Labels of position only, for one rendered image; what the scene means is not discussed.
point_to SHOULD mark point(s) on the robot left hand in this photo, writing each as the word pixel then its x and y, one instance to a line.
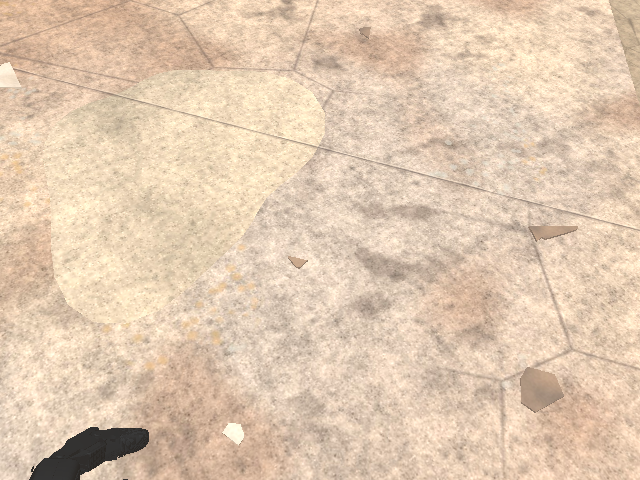
pixel 89 449

